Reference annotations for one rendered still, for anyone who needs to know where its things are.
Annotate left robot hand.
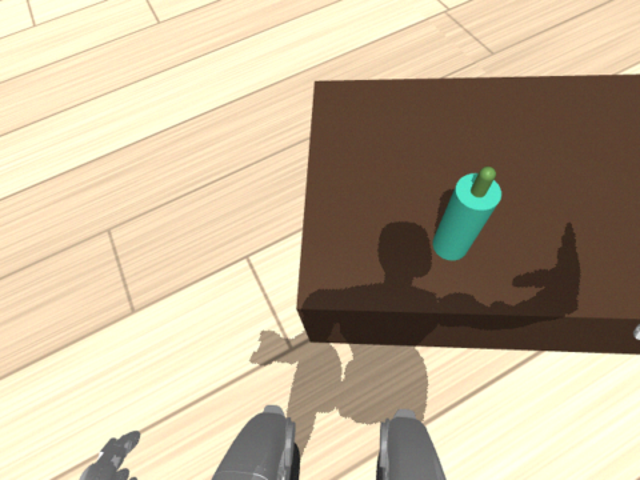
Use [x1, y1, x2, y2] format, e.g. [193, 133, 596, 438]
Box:
[79, 431, 140, 480]

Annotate bottle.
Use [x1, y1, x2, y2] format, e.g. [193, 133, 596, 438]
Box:
[433, 167, 501, 261]

